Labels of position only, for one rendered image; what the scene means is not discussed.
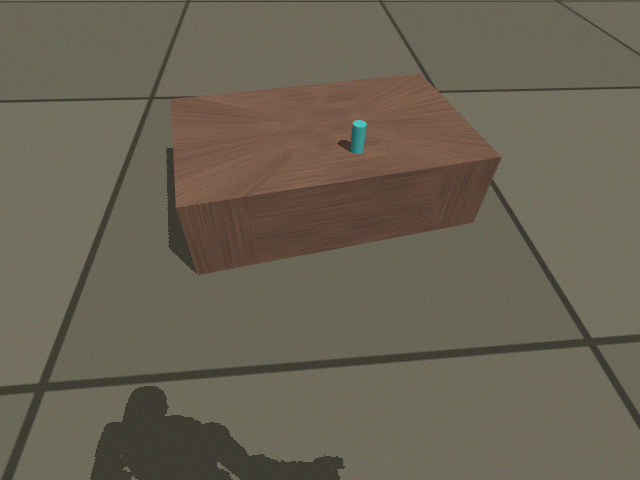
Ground can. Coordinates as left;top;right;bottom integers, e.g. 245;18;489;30
350;120;367;154

